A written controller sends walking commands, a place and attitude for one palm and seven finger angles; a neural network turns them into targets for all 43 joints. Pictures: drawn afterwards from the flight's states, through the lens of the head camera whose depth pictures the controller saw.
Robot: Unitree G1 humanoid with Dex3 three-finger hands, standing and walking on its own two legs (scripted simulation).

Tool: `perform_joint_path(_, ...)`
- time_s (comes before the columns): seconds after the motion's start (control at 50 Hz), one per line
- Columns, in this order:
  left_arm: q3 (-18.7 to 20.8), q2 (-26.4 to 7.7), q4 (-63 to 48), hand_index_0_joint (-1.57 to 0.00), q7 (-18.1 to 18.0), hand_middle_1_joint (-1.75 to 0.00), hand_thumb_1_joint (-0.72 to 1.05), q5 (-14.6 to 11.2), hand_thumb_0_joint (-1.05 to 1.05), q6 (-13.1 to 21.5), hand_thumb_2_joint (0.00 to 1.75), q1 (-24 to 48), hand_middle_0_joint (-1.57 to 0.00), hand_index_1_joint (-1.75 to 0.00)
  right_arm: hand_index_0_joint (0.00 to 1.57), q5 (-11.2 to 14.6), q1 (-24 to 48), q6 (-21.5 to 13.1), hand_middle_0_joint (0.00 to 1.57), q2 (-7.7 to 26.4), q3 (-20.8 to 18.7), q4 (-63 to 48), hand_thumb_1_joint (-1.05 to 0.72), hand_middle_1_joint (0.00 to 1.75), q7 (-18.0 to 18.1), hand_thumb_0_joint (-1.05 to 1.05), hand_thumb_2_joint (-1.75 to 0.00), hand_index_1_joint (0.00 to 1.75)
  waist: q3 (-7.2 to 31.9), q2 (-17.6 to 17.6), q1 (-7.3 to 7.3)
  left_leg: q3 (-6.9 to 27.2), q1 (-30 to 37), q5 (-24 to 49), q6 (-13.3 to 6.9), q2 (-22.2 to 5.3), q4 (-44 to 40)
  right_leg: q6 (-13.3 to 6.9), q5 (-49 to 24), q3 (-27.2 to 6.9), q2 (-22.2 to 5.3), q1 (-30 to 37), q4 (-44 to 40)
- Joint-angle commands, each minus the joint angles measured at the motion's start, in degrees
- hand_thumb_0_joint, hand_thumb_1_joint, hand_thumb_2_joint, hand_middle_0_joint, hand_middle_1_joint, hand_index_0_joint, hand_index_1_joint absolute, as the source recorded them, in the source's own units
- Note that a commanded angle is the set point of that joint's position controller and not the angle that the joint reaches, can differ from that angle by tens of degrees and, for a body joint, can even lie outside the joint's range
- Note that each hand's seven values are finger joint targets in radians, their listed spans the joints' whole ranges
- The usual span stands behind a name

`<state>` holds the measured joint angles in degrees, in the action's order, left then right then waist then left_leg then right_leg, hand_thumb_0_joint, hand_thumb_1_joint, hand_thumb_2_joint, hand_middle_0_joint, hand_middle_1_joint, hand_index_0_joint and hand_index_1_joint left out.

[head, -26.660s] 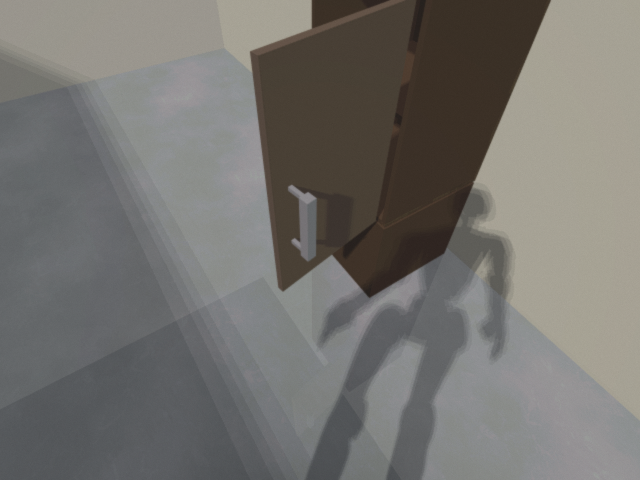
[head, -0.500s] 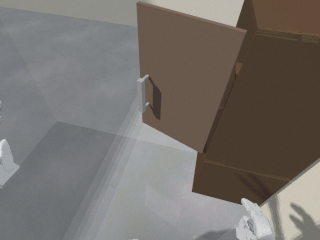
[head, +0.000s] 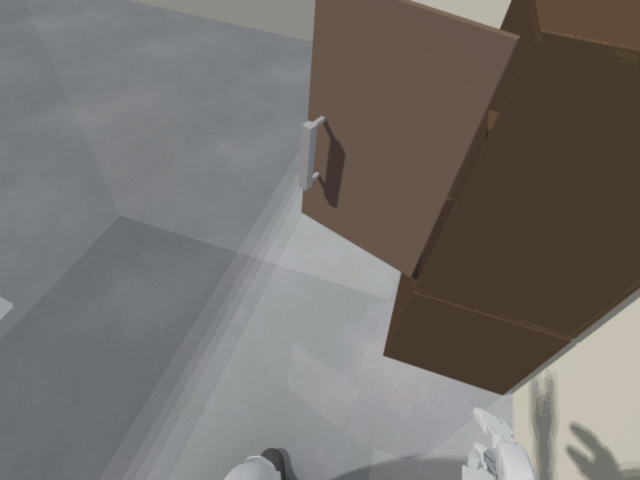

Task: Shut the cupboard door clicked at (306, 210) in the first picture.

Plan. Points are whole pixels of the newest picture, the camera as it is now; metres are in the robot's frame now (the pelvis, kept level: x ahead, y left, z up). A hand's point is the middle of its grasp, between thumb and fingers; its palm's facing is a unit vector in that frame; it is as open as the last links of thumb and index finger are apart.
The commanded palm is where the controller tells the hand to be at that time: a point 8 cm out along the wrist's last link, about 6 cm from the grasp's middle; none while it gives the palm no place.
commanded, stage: step back with the hand held close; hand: left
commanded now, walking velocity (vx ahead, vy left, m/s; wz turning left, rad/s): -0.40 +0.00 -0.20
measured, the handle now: (312, 153) +0.81 +0.04 -0.08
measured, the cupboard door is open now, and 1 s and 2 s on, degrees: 71 71 71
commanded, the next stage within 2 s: stop stepping back and stand still in 0.04 s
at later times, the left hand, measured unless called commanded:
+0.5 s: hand out of the picture +0.07 +0.27 +0.20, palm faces +0.27 -0.84 -0.47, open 7.4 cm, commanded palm +0.05 +0.32 +0.20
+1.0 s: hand out of the picture +0.07 +0.28 +0.21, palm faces +0.34 -0.78 -0.53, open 7.4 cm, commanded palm +0.02 +0.32 +0.20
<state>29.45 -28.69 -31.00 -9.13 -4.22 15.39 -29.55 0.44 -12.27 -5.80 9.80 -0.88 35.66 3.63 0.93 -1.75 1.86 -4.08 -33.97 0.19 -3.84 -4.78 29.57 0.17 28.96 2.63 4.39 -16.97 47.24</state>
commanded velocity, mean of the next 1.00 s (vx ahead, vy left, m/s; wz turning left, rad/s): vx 0.14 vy -0.04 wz -0.02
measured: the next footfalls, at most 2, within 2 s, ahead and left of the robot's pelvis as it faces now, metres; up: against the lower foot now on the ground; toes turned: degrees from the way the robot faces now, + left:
right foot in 0.06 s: -0.09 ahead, -0.13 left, +0.00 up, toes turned -3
left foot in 0.18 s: +0.12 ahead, +0.09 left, +0.00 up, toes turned +0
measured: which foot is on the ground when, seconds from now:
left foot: down 0.00-0.06, up 0.08-0.16, down 0.18-0.38, up 0.40-0.58, down 0.60-0.90, up 0.92-1.00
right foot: up 0.00-0.04, down 0.06-0.60, up 0.62-0.88, down 0.90-1.00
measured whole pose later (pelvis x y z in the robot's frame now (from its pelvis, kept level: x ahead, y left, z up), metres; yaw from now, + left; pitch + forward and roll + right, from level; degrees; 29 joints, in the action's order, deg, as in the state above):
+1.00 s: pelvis -0.17 +0.05 +0.01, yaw -10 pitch +1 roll +0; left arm 27.3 -27.2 -27.5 -9.8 -1.8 12.4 -31.9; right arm -0.8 -14.8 -2.1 11.1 0.5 40.5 3.2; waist 2.0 -1.1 -0.3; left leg -1.5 -30.2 -23.1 0.6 -2.6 56.0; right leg -2.7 20.3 6.3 0.4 -11.3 30.5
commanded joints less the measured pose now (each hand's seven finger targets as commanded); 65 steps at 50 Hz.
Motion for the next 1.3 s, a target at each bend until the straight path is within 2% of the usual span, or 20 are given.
perform_joint_path(0.0,4.54,-7.54,-12.42,-0.20,-0.05,-0.30,0.90,-1.55,0.00,3.61,0.90,-1.93,-0.20,-0.30,0.20,-0.27,6.89,-3.73,0.20,8.80,-2.67,-7.56,-0.90,0.30,0.11,0.00,-0.90,0.30,8.25,-10.32,-1.78,5.92,11.16,-30.50,5.56,-8.25,-11.51,-2.88,2.64,-2.64,-4.01,2.24,-21.85)
perform_joint_path(0.06,4.25,-11.71,-14.54,-0.20,-1.72,-0.30,0.90,0.54,0.00,5.06,0.90,9.14,-0.20,-0.30,0.20,-1.17,5.68,-3.72,0.20,6.82,-1.51,-4.64,-0.90,0.30,0.77,0.00,-0.90,0.30,5.68,9.38,-1.25,1.13,22.31,-19.23,7.86,0.05,16.99,-9.90,-18.23,-24.87,-23.83,-14.95,-35.60)
perform_joint_path(0.1,1.08,-9.54,-12.69,-0.20,-1.01,-0.30,0.90,1.30,0.00,3.68,0.90,12.86,-0.20,-0.30,0.20,-0.20,6.23,-4.07,0.20,7.24,-1.98,-5.26,-0.90,0.30,1.79,0.00,-0.90,0.30,8.02,13.98,-0.30,2.08,22.71,-12.46,6.22,1.14,10.91,-5.81,-39.96,-15.28,-17.04,-7.67,-23.89)
perform_joint_path(0.16,0.74,-7.46,-7.35,-0.20,-0.51,-0.30,0.90,0.90,0.00,-0.45,0.90,12.75,-0.20,-0.30,0.20,0.04,5.49,-2.93,0.20,9.52,-2.14,-5.66,-0.90,0.30,3.27,0.00,-0.90,0.30,8.41,-4.23,-0.78,5.87,28.53,13.98,3.11,-4.47,-2.76,1.66,-33.41,-4.60,-5.12,-6.06,-12.64)
perform_joint_path(0.24,1.76,-4.86,-3.41,-0.20,0.06,-0.30,0.90,0.33,0.00,-1.53,0.90,5.80,-0.20,-0.30,0.20,0.14,6.05,-2.94,0.20,9.90,-1.34,-8.67,-0.90,0.30,1.78,0.00,-0.90,0.30,4.87,-12.96,-1.93,15.65,9.15,-43.53,3.66,-9.51,-24.76,-0.40,-0.60,0.53,0.84,6.46,-10.87)
perform_joint_path(0.3,2.19,-5.09,-9.64,-0.20,0.70,-0.30,0.90,-0.74,0.00,-2.75,0.90,-0.57,-0.20,-0.30,0.20,0.19,5.29,-1.53,0.20,9.31,-1.83,-11.66,-0.90,0.30,0.59,0.00,-0.90,0.30,7.58,-15.27,-2.48,6.59,3.28,-45.89,9.78,-4.47,-24.72,-2.20,1.05,5.44,3.76,15.20,-11.71)
perform_joint_path(0.34,3.87,-7.79,-14.83,-0.20,0.63,-0.30,0.90,-0.86,0.00,-3.02,0.90,-7.00,-0.20,-0.30,0.20,0.22,5.72,-0.77,0.20,8.27,-1.97,-13.16,-0.90,0.30,-0.21,0.00,-0.90,0.30,9.99,-4.06,-2.48,-1.60,7.60,-37.91,9.97,2.79,-8.22,-4.97,2.65,1.27,-0.94,11.89,-22.30)
perform_joint_path(0.36,5.75,-10.61,-18.20,-0.20,0.37,-0.30,0.90,-0.79,0.00,-2.79,0.90,-8.46,-0.20,-0.30,0.20,0.17,5.52,-0.34,0.20,7.89,-2.22,-12.85,-0.90,0.30,-0.24,0.00,-0.90,0.30,9.45,8.49,-2.38,-5.56,12.08,-26.84,8.34,6.22,13.58,-8.81,10.49,-12.64,-11.37,0.23,-32.00)
perform_joint_path(0.4,6.87,-12.33,-19.83,-0.20,-0.52,-0.30,0.90,-0.31,0.00,-2.39,0.90,-4.47,-0.20,-0.30,0.20,-0.35,3.94,0.72,0.20,8.94,-2.62,-9.22,-0.90,0.30,-0.05,0.00,-0.90,0.30,2.70,16.66,-1.32,3.51,2.93,-23.20,6.66,5.63,40.88,-14.70,15.12,-29.05,-24.51,-13.40,-39.73)
perform_joint_path(0.54,-1.87,-4.91,-0.80,-0.20,-2.75,-0.30,0.90,2.22,0.00,-2.18,0.90,18.51,-0.20,-0.30,0.20,-0.62,0.78,-2.90,0.20,10.76,-1.87,-4.31,-0.90,0.30,3.13,0.00,-0.90,0.30,-2.13,-2.36,1.43,0.44,19.67,-26.70,2.75,1.99,-2.22,-4.35,8.04,-3.30,-9.79,-13.46,-13.45)
perform_joint_path(0.58,-3.69,-4.03,-4.96,-0.20,-2.87,-0.30,0.90,3.27,0.00,-1.14,0.90,23.01,-0.20,-0.30,0.20,0.06,1.49,-4.20,0.20,12.54,-2.25,-6.80,-0.90,0.30,3.09,0.00,-0.90,0.30,-4.89,-20.31,0.93,34.89,19.54,-44.33,-6.32,-17.06,-19.89,0.18,1.24,-0.05,-2.99,-23.90,14.32)
perform_joint_path(0.6,-1.56,-6.41,-4.91,-0.20,-2.31,-0.30,0.90,4.42,0.00,-0.68,0.90,21.44,-0.20,-0.30,0.20,0.03,3.08,-4.50,0.20,11.88,-2.32,-7.35,-0.90,0.30,2.68,0.00,-0.90,0.30,-6.20,-12.12,-0.15,35.22,15.20,-43.35,-8.47,-18.79,-22.04,-0.11,-4.57,-3.91,-5.07,-23.32,20.05)
perform_joint_path(0.82,7.43,-10.96,-13.91,-0.20,-2.27,-0.30,0.90,2.67,0.00,-1.46,0.90,-6.51,-0.20,-0.30,0.20,-1.67,4.01,-0.29,0.20,8.12,-1.18,-7.93,-0.90,0.30,0.38,0.00,-0.90,0.30,3.65,-15.09,-1.81,6.10,1.73,-40.93,0.79,-6.08,-11.74,-2.02,-2.87,7.80,-0.39,14.79,-16.83)
perform_joint_path(0.86,6.85,-9.22,-8.98,-0.20,-2.67,-0.30,0.90,2.44,0.00,-2.69,0.90,-4.14,-0.20,-0.30,0.20,-1.27,2.80,1.21,0.20,6.97,-1.26,-7.12,-0.90,0.30,0.56,0.00,-0.90,0.30,3.13,1.77,-1.40,1.19,-6.23,-33.52,2.18,-1.01,10.50,-7.25,2.58,-9.46,-11.70,19.16,-27.13)
perform_joint_path(0.88,7.11,-10.51,-7.45,-0.20,-2.71,-0.30,0.90,2.28,0.00,-2.93,0.90,-0.91,-0.20,-0.30,0.20,-0.93,3.22,1.41,0.20,7.16,-1.48,-7.42,-0.90,0.30,0.70,0.00,-0.90,0.30,1.28,13.38,-1.39,1.03,-11.57,-29.83,3.52,3.57,25.74,-12.70,1.49,-30.87,-23.99,16.31,-35.99)
perform_joint_path(0.92,8.87,-11.26,-1.34,-0.20,-2.98,-0.30,0.90,1.50,0.00,-0.53,0.90,1.76,-0.20,-0.30,0.20,-2.39,2.96,-0.14,0.20,8.20,-1.47,-5.59,-0.90,0.30,0.80,0.00,-0.90,0.30,-0.75,7.47,-0.56,2.37,-12.39,-25.98,5.16,2.37,33.02,-14.63,-38.39,-24.95,-26.40,18.53,-31.62)
perform_joint_path(0.98,1.55,-3.72,3.82,-0.20,-1.84,-0.30,0.90,1.65,0.00,-1.74,0.90,-0.56,-0.20,-0.30,0.20,-0.32,2.68,0.75,0.20,8.14,-1.70,-5.30,-0.90,0.30,0.68,0.00,-0.90,0.30,1.23,10.46,-1.04,2.43,-4.66,-19.72,4.82,1.17,27.13,-9.90,-43.66,-14.32,-21.11,14.89,-25.18)
perform_joint_path(1.1,-3.82,-3.61,-6.26,-0.20,-1.97,-0.30,0.90,2.46,0.00,-0.40,0.90,10.86,-0.20,-0.30,0.20,-0.22,6.42,-1.92,0.20,8.12,-1.60,-6.92,-0.90,0.30,1.72,0.00,-0.90,0.30,-1.77,13.32,-2.03,-3.04,14.94,-11.82,3.05,4.14,7.32,-5.68,-32.95,-5.04,-16.93,4.79,-26.02)
perform_joint_path(1.2,2.85,-8.74,-19.97,-0.20,-2.75,-0.30,0.90,2.44,0.00,1.85,0.90,7.37,-0.20,-0.30,0.20,-0.08,4.92,-2.71,0.20,10.38,-2.81,-9.65,-0.90,0.30,1.68,0.00,-0.90,0.30,5.39,-16.36,-2.20,16.72,30.90,5.04,-3.00,-9.43,-8.11,-0.02,-5.04,0.03,-5.71,-3.64,-5.88)
perform_joint_path(1.28,7.55,-10.15,-17.71,-0.20,-2.43,-0.30,0.90,1.72,0.00,2.08,0.90,1.09,-0.20,-0.30,0.20,-1.00,4.67,-3.52,0.20,7.82,-1.30,-8.69,-0.90,0.30,0.74,0.00,-0.90,0.30,5.31,-16.25,-2.29,15.36,22.62,-6.40,-2.49,-10.08,-13.16,-0.19,-2.15,-1.14,-5.77,1.44,-7.26)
